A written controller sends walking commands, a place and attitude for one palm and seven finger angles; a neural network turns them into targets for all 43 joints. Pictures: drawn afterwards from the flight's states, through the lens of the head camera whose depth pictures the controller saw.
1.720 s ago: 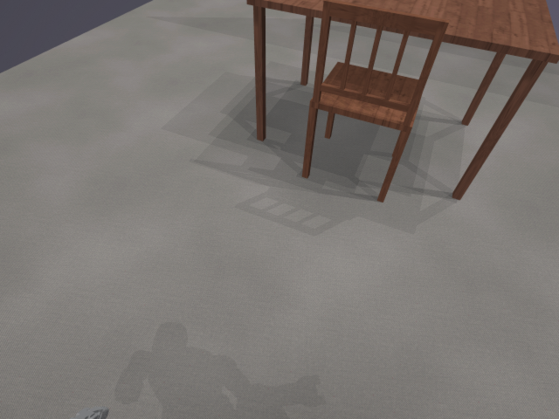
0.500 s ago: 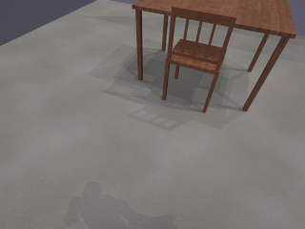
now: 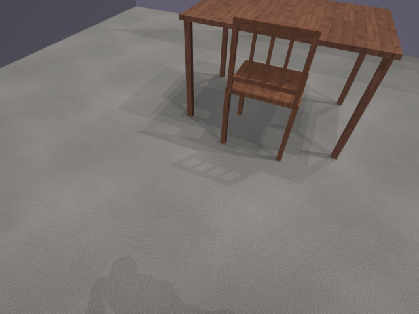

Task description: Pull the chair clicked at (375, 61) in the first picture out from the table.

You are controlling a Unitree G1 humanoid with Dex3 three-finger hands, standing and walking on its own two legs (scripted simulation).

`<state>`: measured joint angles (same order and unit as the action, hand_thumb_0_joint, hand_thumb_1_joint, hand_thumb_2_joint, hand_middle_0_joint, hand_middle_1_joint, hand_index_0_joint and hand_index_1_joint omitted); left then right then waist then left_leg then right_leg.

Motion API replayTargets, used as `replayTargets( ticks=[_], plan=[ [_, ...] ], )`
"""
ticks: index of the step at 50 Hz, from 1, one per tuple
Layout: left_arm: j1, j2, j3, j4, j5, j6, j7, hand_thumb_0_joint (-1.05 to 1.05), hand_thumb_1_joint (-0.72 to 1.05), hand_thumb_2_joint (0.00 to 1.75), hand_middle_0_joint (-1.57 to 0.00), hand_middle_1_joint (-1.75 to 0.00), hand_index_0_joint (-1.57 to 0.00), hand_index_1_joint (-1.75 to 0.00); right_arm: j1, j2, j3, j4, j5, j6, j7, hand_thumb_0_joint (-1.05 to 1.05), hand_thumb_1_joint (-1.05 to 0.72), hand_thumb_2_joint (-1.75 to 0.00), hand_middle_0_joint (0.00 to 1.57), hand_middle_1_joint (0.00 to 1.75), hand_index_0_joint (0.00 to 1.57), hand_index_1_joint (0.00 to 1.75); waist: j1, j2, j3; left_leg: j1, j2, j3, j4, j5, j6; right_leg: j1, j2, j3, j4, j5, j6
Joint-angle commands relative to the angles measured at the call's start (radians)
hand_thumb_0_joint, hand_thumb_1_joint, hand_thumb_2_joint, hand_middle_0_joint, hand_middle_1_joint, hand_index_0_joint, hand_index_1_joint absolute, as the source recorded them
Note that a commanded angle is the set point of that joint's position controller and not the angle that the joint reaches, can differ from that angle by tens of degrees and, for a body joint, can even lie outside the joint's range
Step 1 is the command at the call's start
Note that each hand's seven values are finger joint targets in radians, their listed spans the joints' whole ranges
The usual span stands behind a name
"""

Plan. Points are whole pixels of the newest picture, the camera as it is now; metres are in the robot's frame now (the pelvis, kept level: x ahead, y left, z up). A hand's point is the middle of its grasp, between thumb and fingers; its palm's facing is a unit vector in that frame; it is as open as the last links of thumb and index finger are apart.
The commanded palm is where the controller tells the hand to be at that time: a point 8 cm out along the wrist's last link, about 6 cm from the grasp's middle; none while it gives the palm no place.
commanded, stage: walk to a spot facing it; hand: left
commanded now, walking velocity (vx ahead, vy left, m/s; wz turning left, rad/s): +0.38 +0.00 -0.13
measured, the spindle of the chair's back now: (268, 59) +1.33 -0.22 -0.10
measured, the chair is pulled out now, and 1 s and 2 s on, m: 0.00 0.00 0.00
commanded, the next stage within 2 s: turn to face it in 1.16 s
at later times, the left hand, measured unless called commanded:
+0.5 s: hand (154, 260) +0.29 +0.16 -0.19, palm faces -0.09 -0.98 -0.19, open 7.4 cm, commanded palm none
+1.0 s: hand (153, 233) +0.37 +0.18 -0.20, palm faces +0.01 -0.99 -0.14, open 7.4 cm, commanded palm none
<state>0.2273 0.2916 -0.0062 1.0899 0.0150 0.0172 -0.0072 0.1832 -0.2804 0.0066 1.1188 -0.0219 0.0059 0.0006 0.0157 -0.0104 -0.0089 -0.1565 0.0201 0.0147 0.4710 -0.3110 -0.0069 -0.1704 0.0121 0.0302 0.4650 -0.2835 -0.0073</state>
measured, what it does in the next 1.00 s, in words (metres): walks ahead: right foot, then left foot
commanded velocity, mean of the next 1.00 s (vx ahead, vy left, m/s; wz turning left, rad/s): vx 0.38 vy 0.00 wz -0.05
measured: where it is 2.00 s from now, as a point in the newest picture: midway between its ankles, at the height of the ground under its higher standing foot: (222, 241)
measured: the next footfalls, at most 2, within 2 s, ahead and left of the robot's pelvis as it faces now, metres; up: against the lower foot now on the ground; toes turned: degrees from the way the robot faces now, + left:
right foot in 0.50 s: +0.32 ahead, -0.14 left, +0.00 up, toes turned -12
left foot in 0.92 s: +0.46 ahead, +0.10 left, +0.00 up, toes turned +7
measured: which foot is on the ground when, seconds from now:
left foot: down 0.00-0.52, up 0.54-0.90, down 0.92-1.00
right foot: down 0.00-0.22, up 0.24-0.48, down 0.50-0.92, up 0.94-1.00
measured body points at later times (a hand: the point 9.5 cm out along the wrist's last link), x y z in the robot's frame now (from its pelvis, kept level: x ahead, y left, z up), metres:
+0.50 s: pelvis +0.17 -0.02 -0.03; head +0.21 -0.02 +0.42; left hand +0.29 +0.21 -0.17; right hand -0.01 -0.20 -0.16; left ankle -0.02 +0.12 -0.73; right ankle +0.28 -0.13 -0.74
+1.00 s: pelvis +0.39 +0.00 -0.01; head +0.40 +0.03 +0.44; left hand +0.37 +0.24 -0.18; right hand +0.46 -0.23 -0.14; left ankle +0.42 +0.09 -0.74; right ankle +0.29 -0.12 -0.68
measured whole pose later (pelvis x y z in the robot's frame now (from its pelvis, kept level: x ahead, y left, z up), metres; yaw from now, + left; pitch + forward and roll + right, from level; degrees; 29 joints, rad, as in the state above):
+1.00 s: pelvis +0.39 +0.00 -0.01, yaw -3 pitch +0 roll -2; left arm 0.35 0.20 0.05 1.10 0.02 -0.02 -0.01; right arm 0.19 -0.14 -0.04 0.99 -0.03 -0.08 0.00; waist 0.02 -0.05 0.02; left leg -0.33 0.09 0.17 0.63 -0.30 0.04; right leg -0.32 -0.05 -0.09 1.02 -0.44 -0.02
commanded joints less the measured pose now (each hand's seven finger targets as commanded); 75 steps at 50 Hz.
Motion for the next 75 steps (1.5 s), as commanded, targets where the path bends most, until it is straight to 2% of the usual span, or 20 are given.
replayTargets(
  ticks=[1,8,11,16,23,24,25,26,28,32,44,46,47,50,53,63,67,68,69,75],
  plan=[
    [0.075,0.109,0.041,-0.048,0.005,-0.023,-0.003,0.0,0.9,0.9,-0.2,-0.3,-0.2,-0.3,0.042,-0.112,-0.032,-0.057,0.001,-0.03,-0.004,0.0,-0.9,-0.9,0.2,0.3,0.2,0.3,-0.006,-0.016,0.141,-0.121,0.074,-0.069,-0.032,-0.193,0.048,-0.101,-0.1,0.169,-0.102,-0.261,-0.077],
    [0.157,0.085,0.071,-0.034,0.003,-0.053,0.011,0.0,0.9,0.9,-0.2,-0.3,-0.2,-0.3,0.16,-0.029,-0.037,-0.054,0.011,-0.072,-0.014,0.0,-0.9,-0.9,0.2,0.3,0.2,0.3,-0.041,-0.052,0.081,-0.081,0.047,0.026,0.106,-0.028,0.044,-0.055,-0.158,0.216,0.018,0.055,-0.134],
    [-0.073,-0.017,0.049,-0.136,0.002,-0.077,0.012,0.0,0.9,0.9,-0.2,-0.3,-0.2,-0.3,0.511,-0.094,-0.061,0.074,-0.008,-0.087,-0.04,0.0,-0.9,-0.9,0.2,0.3,0.2,0.3,-0.175,0.307,0.134,0.401,0.373,-0.43,-0.153,0.647,0.208,-0.642,0.026,-0.062,0.68,-0.258,-0.03],
    [-0.141,-0.066,0.058,-0.158,0.005,-0.048,-0.024,0.0,0.9,0.9,-0.2,-0.3,-0.2,-0.3,0.368,-0.01,-0.048,0.032,-0.004,-0.1,-0.05,0.0,-0.9,-0.9,0.2,0.3,0.2,0.3,-0.07,0.131,0.242,0.208,0.307,-0.165,-0.245,0.441,0.183,-0.622,-0.117,-0.068,0.604,-0.125,-0.022],
    [0.171,-0.036,0.076,-0.073,0.009,-0.054,-0.018,0.0,0.9,0.9,-0.2,-0.3,-0.2,-0.3,0.287,-0.061,-0.066,0.04,0.012,-0.095,-0.042,0.0,-0.9,-0.9,0.2,0.3,0.2,0.3,0.111,0.108,0.02,0.073,0.191,0.093,0.099,0.824,0.098,0.085,0.012,-0.21,0.154,0.132,-0.081],
    [0.306,0.021,0.092,-0.038,0.016,-0.066,-0.008,0.0,0.9,0.9,-0.2,-0.3,-0.2,-0.3,0.285,-0.043,-0.069,0.032,0.017,-0.094,-0.032,0.0,-0.9,-0.9,0.2,0.3,0.2,0.3,0.168,0.043,-0.058,-0.052,0.151,0.1,0.319,0.657,0.066,0.287,-0.037,-0.144,0.103,0.157,-0.1],
    [0.367,0.124,0.116,-0.021,0.02,-0.075,0.009,0.0,0.9,0.9,-0.2,-0.3,-0.2,-0.3,0.331,0.046,-0.055,0.018,0.032,-0.097,-0.02,0.0,-0.9,-0.9,0.2,0.3,0.2,0.3,0.169,-0.173,-0.127,-0.29,0.045,0.113,0.675,0.078,0.037,0.423,-0.317,0.222,0.009,0.033,-0.201],
    [0.365,0.171,0.124,-0.026,0.0,-0.069,0.01,0.0,0.9,0.9,-0.2,-0.3,-0.2,-0.3,0.295,0.069,-0.057,-0.022,0.03,-0.089,-0.022,0.0,-0.9,-0.9,0.2,0.3,0.2,0.3,0.141,-0.2,-0.139,-0.403,0.0,0.032,0.934,-0.256,0.046,0.353,-0.489,0.552,-0.182,-0.099,-0.283],
    [0.137,0.1,0.099,-0.086,-0.001,-0.065,0.015,0.0,0.9,0.9,-0.2,-0.3,-0.2,-0.3,0.191,0.068,-0.068,-0.055,0.011,-0.07,-0.009,0.0,-0.9,-0.9,0.2,0.3,0.2,0.3,0.063,-0.11,0.066,-0.456,0.101,-0.026,0.967,-0.104,0.051,-0.003,-0.441,0.463,-0.288,-0.412,-0.228],
    [0.021,0.008,0.074,-0.102,0.013,-0.081,0.024,0.0,0.9,0.9,-0.2,-0.3,-0.2,-0.3,0.272,0.105,-0.063,-0.032,-0.01,-0.027,-0.001,0.0,-0.9,-0.9,0.2,0.3,0.2,0.3,-0.055,-0.044,0.054,-0.33,0.151,0.004,0.751,-0.016,0.01,-0.221,-0.325,0.121,-0.28,-0.168,-0.158],
    [0.103,0.028,0.082,-0.06,0.009,-0.078,0.006,0.0,0.9,0.9,-0.2,-0.3,-0.2,-0.3,0.145,0.043,-0.076,-0.125,-0.001,-0.067,0.023,0.0,-0.9,-0.9,0.2,0.3,0.2,0.3,-0.068,0.041,0.089,0.008,0.072,0.137,0.076,0.057,0.001,-0.195,-0.232,-0.047,-0.104,-0.095,-0.108],
    [0.097,-0.068,0.068,-0.108,-0.003,-0.079,-0.007,0.0,0.9,0.9,-0.2,-0.3,-0.2,-0.3,0.385,-0.136,-0.12,-0.071,-0.02,-0.076,0.003,0.0,-0.9,-0.9,0.2,0.3,0.2,0.3,-0.147,0.414,0.004,0.264,0.41,-0.389,-0.23,-0.158,0.146,-0.464,-0.023,-0.224,0.492,-0.237,-0.007],
    [0.026,-0.032,0.068,-0.135,0.011,-0.08,-0.001,0.0,0.9,0.9,-0.2,-0.3,-0.2,-0.3,0.407,-0.122,-0.111,-0.051,-0.016,-0.07,-0.011,0.0,-0.9,-0.9,0.2,0.3,0.2,0.3,-0.163,0.34,0.005,0.253,0.454,-0.487,-0.285,-0.173,0.185,-0.544,-0.036,-0.098,0.698,-0.275,-0.016],
    [0.005,-0.046,0.076,-0.104,0.015,-0.081,-0.016,0.0,0.9,0.9,-0.2,-0.3,-0.2,-0.3,0.243,-0.014,-0.076,-0.089,-0.007,-0.092,-0.02,0.0,-0.9,-0.9,0.2,0.3,0.2,0.3,-0.078,0.078,0.063,0.137,0.384,-0.24,-0.262,0.098,0.158,-0.566,-0.139,-0.032,0.792,-0.05,-0.006],
    [0.06,-0.085,0.073,-0.081,0.018,-0.053,-0.015,0.0,0.9,0.9,-0.2,-0.3,-0.2,-0.3,0.22,0.025,-0.074,-0.077,-0.002,-0.109,-0.028,0.0,-0.9,-0.9,0.2,0.3,0.2,0.3,-0.033,0.094,0.033,0.132,0.312,-0.017,-0.243,0.372,0.136,-0.502,-0.142,-0.048,0.716,0.011,0.019],
    [-0.082,-0.097,0.064,-0.118,0.011,-0.041,-0.02,0.0,0.9,0.9,-0.2,-0.3,-0.2,-0.3,0.258,-0.007,-0.075,-0.01,-0.004,-0.084,-0.026,0.0,-0.9,-0.9,0.2,0.3,0.2,0.3,-0.042,0.154,0.128,0.138,0.288,0.192,-0.187,0.568,0.104,-0.322,-0.084,-0.169,0.198,0.122,-0.02],
    [0.247,0.031,0.096,-0.022,0.022,-0.071,-0.005,0.0,0.9,0.9,-0.2,-0.3,-0.2,-0.3,0.215,-0.019,-0.073,-0.021,0.014,-0.076,-0.021,0.0,-0.9,-0.9,0.2,0.3,0.2,0.3,0.119,0.012,-0.072,-0.046,0.215,0.25,0.361,0.57,0.02,0.203,-0.105,-0.126,0.075,0.409,-0.072],
    [0.316,0.144,0.123,-0.012,0.018,-0.081,0.008,0.0,0.9,0.9,-0.2,-0.3,-0.2,-0.3,0.274,0.057,-0.066,-0.047,0.029,-0.082,-0.024,0.0,-0.9,-0.9,0.2,0.3,0.2,0.3,0.107,-0.257,-0.202,-0.318,0.057,0.232,0.719,-0.158,-0.027,0.433,-0.413,0.298,0.041,0.826,-0.209],
    [0.327,0.156,0.115,-0.025,-0.009,-0.071,0.015,0.0,0.9,0.9,-0.2,-0.3,-0.2,-0.3,0.246,0.037,-0.064,-0.066,0.029,-0.074,-0.038,0.0,-0.9,-0.9,0.2,0.3,0.2,0.3,0.103,-0.148,-0.198,-0.349,0.037,0.094,0.86,-0.326,-0.019,0.373,-0.471,0.323,-0.018,1.077,-0.288],
    [-0.047,0.015,0.085,-0.127,0.008,-0.049,0.041,0.0,0.9,0.9,-0.2,-0.3,-0.2,-0.3,0.235,0.093,-0.054,-0.048,0.003,-0.001,-0.03,0.0,-0.9,-0.9,0.2,0.3,0.2,0.3,-0.066,-0.081,-0.036,-0.217,0.126,0.032,0.654,-0.114,-0.041,-0.192,-0.294,0.059,-0.172,0.425,-0.185]
  ],
)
